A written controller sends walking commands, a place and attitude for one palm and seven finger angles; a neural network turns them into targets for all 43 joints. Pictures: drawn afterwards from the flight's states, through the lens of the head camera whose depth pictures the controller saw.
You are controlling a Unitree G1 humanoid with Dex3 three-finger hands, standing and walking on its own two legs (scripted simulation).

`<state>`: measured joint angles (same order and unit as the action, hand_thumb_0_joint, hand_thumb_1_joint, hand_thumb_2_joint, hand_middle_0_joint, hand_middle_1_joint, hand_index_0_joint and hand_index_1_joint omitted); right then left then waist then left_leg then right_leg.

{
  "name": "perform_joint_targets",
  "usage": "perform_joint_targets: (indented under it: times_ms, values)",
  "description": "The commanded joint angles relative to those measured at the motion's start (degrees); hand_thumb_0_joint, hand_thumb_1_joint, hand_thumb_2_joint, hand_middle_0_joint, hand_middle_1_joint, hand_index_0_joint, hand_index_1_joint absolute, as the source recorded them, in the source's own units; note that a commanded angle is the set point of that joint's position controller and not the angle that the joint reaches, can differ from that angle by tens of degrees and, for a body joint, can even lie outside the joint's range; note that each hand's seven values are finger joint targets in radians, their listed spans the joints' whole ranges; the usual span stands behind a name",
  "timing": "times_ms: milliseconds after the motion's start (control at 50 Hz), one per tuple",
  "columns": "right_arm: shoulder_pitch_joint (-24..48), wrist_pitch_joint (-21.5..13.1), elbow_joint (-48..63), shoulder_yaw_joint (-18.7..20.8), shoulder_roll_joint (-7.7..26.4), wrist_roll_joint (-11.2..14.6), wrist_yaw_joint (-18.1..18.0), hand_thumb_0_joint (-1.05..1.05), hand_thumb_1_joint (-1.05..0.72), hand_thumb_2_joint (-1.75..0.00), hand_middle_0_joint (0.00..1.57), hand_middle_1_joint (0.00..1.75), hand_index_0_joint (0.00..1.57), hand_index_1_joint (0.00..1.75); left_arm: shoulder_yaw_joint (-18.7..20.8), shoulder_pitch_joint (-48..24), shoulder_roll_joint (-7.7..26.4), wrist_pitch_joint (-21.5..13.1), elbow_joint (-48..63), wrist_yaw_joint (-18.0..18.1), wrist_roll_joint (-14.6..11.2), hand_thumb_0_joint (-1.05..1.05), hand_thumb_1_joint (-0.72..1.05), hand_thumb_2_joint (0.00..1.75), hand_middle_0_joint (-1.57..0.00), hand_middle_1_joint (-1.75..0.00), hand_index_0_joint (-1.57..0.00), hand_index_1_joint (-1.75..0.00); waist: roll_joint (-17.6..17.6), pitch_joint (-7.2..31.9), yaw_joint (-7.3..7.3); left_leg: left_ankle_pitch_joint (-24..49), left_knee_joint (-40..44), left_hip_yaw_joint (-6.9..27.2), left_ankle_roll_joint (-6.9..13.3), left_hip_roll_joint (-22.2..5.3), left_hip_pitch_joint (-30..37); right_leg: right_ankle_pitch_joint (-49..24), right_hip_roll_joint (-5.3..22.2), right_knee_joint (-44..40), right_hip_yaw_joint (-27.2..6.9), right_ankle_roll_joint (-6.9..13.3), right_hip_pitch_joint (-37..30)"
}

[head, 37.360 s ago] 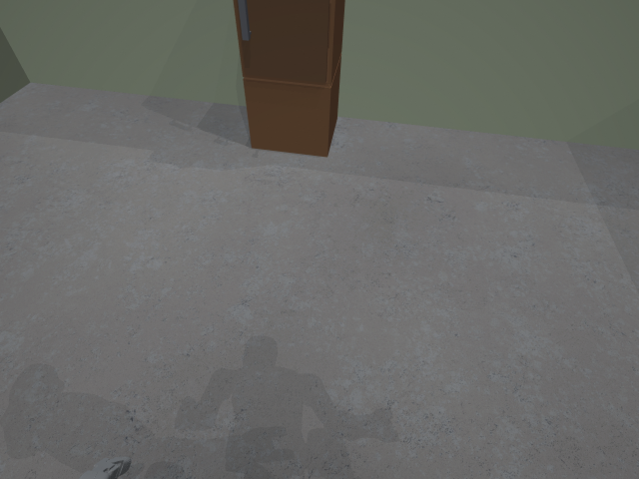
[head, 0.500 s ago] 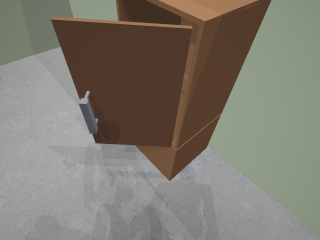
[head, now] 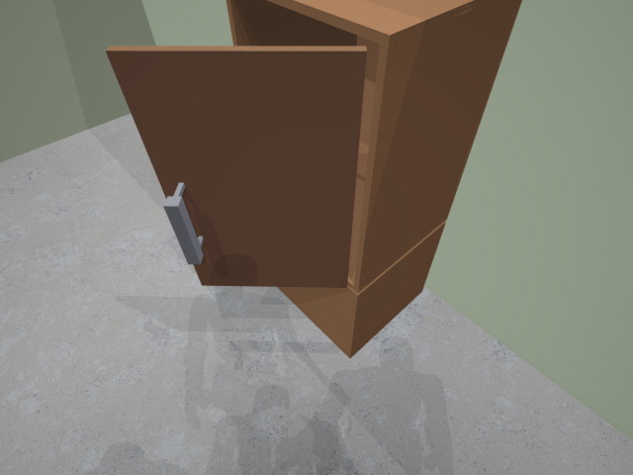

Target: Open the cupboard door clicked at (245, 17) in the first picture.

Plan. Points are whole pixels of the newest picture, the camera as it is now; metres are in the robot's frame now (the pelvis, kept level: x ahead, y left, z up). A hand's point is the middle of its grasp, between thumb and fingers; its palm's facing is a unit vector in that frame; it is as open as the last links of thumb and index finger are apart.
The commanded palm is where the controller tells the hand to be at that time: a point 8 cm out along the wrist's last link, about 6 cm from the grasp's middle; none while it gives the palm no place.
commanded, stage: look again from close up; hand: left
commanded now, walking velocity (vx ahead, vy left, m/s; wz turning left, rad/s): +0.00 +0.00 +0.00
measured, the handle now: (188, 224) +0.58 +0.30 -0.08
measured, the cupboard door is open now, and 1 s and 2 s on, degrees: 46 46 46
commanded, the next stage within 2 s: shuffle to correct the standing spot in 0.08 s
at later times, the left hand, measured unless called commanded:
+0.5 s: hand out of the picture -0.01 +0.17 -0.18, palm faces +0.07 -0.98 -0.18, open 7.3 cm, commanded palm none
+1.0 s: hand out of the picture +0.08 +0.23 -0.16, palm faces +0.07 -0.96 -0.26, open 7.3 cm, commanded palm none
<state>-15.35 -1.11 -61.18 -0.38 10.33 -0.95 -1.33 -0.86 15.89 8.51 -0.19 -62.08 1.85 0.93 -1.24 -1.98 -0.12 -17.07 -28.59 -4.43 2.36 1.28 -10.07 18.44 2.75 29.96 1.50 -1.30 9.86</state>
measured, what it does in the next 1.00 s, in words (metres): steps on the spot: right foot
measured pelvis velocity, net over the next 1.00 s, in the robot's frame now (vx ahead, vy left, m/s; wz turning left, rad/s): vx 0.05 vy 0.04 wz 0.02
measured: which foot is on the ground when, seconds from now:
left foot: down 0.00-0.78, up 0.80-1.00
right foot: down 0.00-0.54, up 0.56-0.74, down 0.76-1.00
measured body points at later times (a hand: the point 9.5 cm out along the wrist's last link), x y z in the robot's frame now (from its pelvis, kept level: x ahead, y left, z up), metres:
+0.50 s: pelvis +0.01 +0.00 +0.00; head +0.04 +0.01 +0.44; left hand -0.01 +0.22 -0.17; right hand +0.02 -0.24 -0.16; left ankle -0.02 +0.09 -0.74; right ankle -0.02 -0.13 -0.74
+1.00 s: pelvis +0.05 +0.04 +0.00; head +0.08 +0.03 +0.45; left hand +0.07 +0.28 -0.14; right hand +0.12 -0.20 -0.15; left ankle +0.06 +0.19 -0.67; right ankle +0.03 -0.08 -0.74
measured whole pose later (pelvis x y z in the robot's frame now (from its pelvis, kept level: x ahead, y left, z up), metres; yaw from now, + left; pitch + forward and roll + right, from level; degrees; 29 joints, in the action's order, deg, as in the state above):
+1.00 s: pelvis +0.05 +0.04 +0.00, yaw +1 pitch +0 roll +3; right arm -11.0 2.9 -56.0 2.9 11.0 -1.0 0.9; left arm 2.6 14.6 9.7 -0.4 -56.1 2.0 2.2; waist 1.7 -3.8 1.4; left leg -20.8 -55.6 -2.6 -2.8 -2.0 -28.3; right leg 18.3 7.8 31.3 6.8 -0.8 13.0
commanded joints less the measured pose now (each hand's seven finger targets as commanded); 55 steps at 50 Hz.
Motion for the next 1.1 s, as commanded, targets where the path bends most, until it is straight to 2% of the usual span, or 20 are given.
perform_joint_targets:
  times_ms: [0,160,220,300,360,400,460,500,520,580,680,720,740,760,780,820,880,1020,1060,1080]
  values:
    - [-2.5,-0.8,1.4,0.6,5.1,0.2,-0.2,0.0,-0.9,-0.9,0.2,0.3,0.2,0.3,1.0,3.1,6.4,-0.9,1.5,0.2,-0.3,0.0,0.9,0.9,-0.2,-0.3,-0.2,-0.3,1.8,-3.2,0.34,6.3,8.3,7.1,0.7,-6.4,-2.3,-5.4,2.8,-6.5,-3.7,2.9,3.0]
    - [-1.9,-0.9,-0.2,0.6,4.8,0.4,-0.3,0.0,-0.9,-0.9,0.2,0.3,0.2,0.3,0.9,3.6,6.8,-1.3,0.8,0.2,-0.3,0.0,0.9,0.9,-0.2,-0.3,-0.2,-0.3,1.6,-1.1,0.27,9.8,7.2,6.1,0.2,-6.6,-0.4,-9.6,3.3,-7.5,-4.4,3.0,2.0]
    - [-2.2,-0.3,-0.3,0.7,4.5,0.3,0.0,0.0,-0.9,-0.9,0.2,0.3,0.2,0.3,1.3,4.3,7.2,-1.2,0.9,0.2,0.0,0.0,0.9,0.9,-0.2,-0.3,-0.2,-0.3,1.7,-2.0,0.73,4.5,5.7,4.9,0.0,-5.5,-1.7,-4.0,4.2,-8.1,-5.7,3.9,2.3]
    - [-2.2,0.6,0.8,0.9,3.5,0.0,0.4,0.0,-0.9,-0.9,0.2,0.3,0.2,0.3,2.5,5.3,9.4,-0.9,1.4,0.0,0.1,0.0,0.9,0.9,-0.2,-0.3,-0.2,-0.3,6.5,-4.1,1.25,-1.7,0.2,2.0,-1.2,-2.7,-7.1,4.0,9.0,-12.3,-11.8,6.8,2.5]
    - [-1.9,0.9,1.6,1.2,3.3,-0.1,0.6,0.0,-0.9,-0.9,0.2,0.3,0.2,0.3,3.5,5.9,10.5,-0.9,2.0,0.3,0.3,0.0,0.9,0.9,-0.2,-0.3,-0.2,-0.3,9.9,-4.6,1.6,-2.9,-4.8,0.8,-1.6,-2.6,-9.5,0.0,13.2,-13.8,-15.5,9.3,2.2]
    - [-3.1,0.5,1.6,1.3,2.9,0.0,0.5,0.0,-0.9,-0.9,0.2,0.3,0.2,0.3,4.1,5.4,10.6,-1.0,2.7,0.4,0.4,0.0,0.9,0.9,-0.2,-0.3,-0.2,-0.3,8.9,-3.2,1.3,-1.5,-2.7,0.8,-1.7,-2.7,-8.0,-7.5,13.3,-10.5,-13.5,9.5,1.3]
    - [-6.2,0.0,0.9,1.5,3.7,0.0,0.5,0.0,-0.9,-0.9,0.2,0.3,0.2,0.3,4.3,4.1,9.4,-0.4,3.6,0.3,0.5,0.0,0.9,0.9,-0.2,-0.3,-0.2,-0.3,2.9,-1.6,0.27,8.1,1.8,2.5,-0.6,-4.1,-1.4,-8.5,8.1,-2.7,-6.5,6.7,4.2]
    - [-9.2,-0.2,0.6,2.2,7.2,-0.4,0.1,0.0,-0.9,-0.9,0.2,0.3,0.2,0.3,3.9,2.8,6.3,0.1,4.7,0.3,0.6,0.0,0.9,0.9,-0.2,-0.3,-0.2,-0.3,-9.7,-0.1,-0.38,21.6,5.8,12.2,4.8,-12.4,4.2,2.8,0.2,9.4,3.3,3.3,10.3]
    - [-10.9,-0.2,0.5,2.3,7.5,-0.3,-0.3,0.0,-0.9,-0.9,0.2,0.3,0.2,0.3,3.3,0.8,5.1,0.2,5.7,0.4,0.7,0.0,0.9,0.9,-0.2,-0.3,-0.2,-0.3,-13.5,-1.2,-1.11,30.2,8.0,15.6,8.3,-15.3,7.3,13.9,-1.6,15.9,4.3,2.5,16.3]
    - [-9.4,-0.2,1.9,1.9,6.5,-0.5,-0.7,0.0,-0.9,-0.9,0.2,0.3,0.2,0.3,3.5,-2.1,4.7,0.4,6.8,0.3,0.3,0.0,0.9,0.9,-0.2,-0.3,-0.2,-0.3,-7.4,-1.2,-0.65,38.8,7.2,15.6,12.2,-16.6,6.9,17.0,1.1,24.0,2.2,3.2,19.1]
    - [-4.5,0.0,4.3,2.3,7.2,-0.2,-0.6,0.0,-0.9,-0.9,0.2,0.3,0.2,0.3,3.5,1.9,3.3,0.2,6.1,0.0,0.3,0.0,0.9,0.9,-0.2,-0.3,-0.2,-0.3,-4.2,1.7,3.01,36.3,3.8,8.5,8.4,-12.1,0.2,0.5,0.7,7.9,5.0,2.7,5.2]
    - [-3.6,-0.1,5.1,2.5,6.5,0.5,-0.3,0.0,-0.9,-0.9,0.2,0.3,0.2,0.3,4.3,7.9,6.5,-0.8,4.7,0.6,0.6,0.0,0.9,0.9,-0.2,-0.3,-0.2,-0.3,2.8,4.4,5.85,26.7,-3.9,5.4,4.0,-8.6,-6.4,-13.5,5.9,-2.7,0.2,4.1,-7.7]
    - [-3.7,-0.1,6.4,2.5,4.5,0.9,0.0,0.0,-0.9,-0.9,0.2,0.3,0.2,0.3,5.4,11.1,11.6,-1.3,4.0,1.2,1.0,0.0,0.9,0.9,-0.2,-0.3,-0.2,-0.3,16.1,5.6,6.22,6.3,-14.8,0.7,0.1,-2.0,-17.7,-27.7,19.8,-5.9,-17.0,9.4,-15.3]
    - [-2.0,0.6,7.4,3.0,4.8,0.2,0.0,0.0,-0.9,-0.9,0.2,0.3,0.2,0.3,5.7,12.7,13.9,-1.4,3.9,1.3,0.4,0.0,0.9,0.9,-0.2,-0.3,-0.2,-0.3,15.8,3.7,6.3,-17.1,-26.9,1.8,-2.3,0.5,-22.4,-43.9,29.0,-8.9,-23.5,16.0,-13.5]
    - [-1.5,1.3,7.4,3.1,4.6,-0.1,-0.2,0.0,-0.9,-0.9,0.2,0.3,0.2,0.3,5.5,11.5,13.1,-1.4,4.4,1.6,0.4,0.0,0.9,0.9,-0.2,-0.3,-0.2,-0.3,10.5,2.3,5.42,-17.5,-32.9,6.1,-2.7,-1.5,-23.7,-45.0,28.5,-8.2,-20.8,18.0,-11.0]
    - [1.0,2.2,7.1,3.4,4.0,-0.2,0.6,0.0,-0.9,-0.9,0.2,0.3,0.2,0.3,5.5,6.3,11.0,-1.2,5.7,2.0,0.7,0.0,0.9,0.9,-0.2,-0.3,-0.2,-0.3,13.1,-1.3,4.09,-13.0,-38.1,6.3,-3.3,-3.1,-27.0,-41.6,23.7,-8.3,-14.2,15.2,-6.5]
    - [1.0,3.1,7.5,3.4,2.6,0.0,2.0,0.0,-0.9,-0.9,0.2,0.3,0.2,0.3,5.5,2.0,11.2,-1.3,7.8,1.3,0.9,0.0,0.9,0.9,-0.2,-0.3,-0.2,-0.3,12.1,0.2,1.83,-5.5,-35.0,3.7,-4.6,-3.4,-22.5,-34.4,18.0,-8.4,-3.9,11.2,0.2]
    - [4.3,2.7,9.7,3.7,2.4,0.6,2.5,0.0,-0.9,-0.9,0.2,0.3,0.2,0.3,7.3,0.1,16.0,-0.2,9.2,0.3,1.5,0.0,0.9,0.9,-0.2,-0.3,-0.2,-0.3,14.3,0.4,2.38,-0.7,-13.1,-3.0,-5.5,-1.1,-10.9,-23.5,16.2,-5.1,-2.0,8.2,5.4]
    - [-0.6,1.7,8.2,3.8,3.2,0.5,2.1,0.0,-0.9,-0.9,0.2,0.3,0.2,0.3,6.9,-0.5,15.2,0.5,9.1,0.2,1.3,0.0,0.9,0.9,-0.2,-0.3,-0.2,-0.3,11.9,3.1,-0.08,6.4,-2.4,-4.1,-5.0,-0.5,-0.7,-18.0,12.9,0.7,-0.1,5.6,8.6]
    - [-4.1,1.0,7.1,4.2,5.5,0.3,1.7,0.0,-0.9,-0.9,0.2,0.3,0.2,0.3,6.3,0.4,12.5,1.0,9.3,0.1,1.1,0.0,0.9,0.9,-0.2,-0.3,-0.2,-0.3,5.1,6.0,-1.24,11.6,2.0,-2.0,-4.2,-3.4,5.6,-11.1,9.3,8.0,2.1,3.7,9.8]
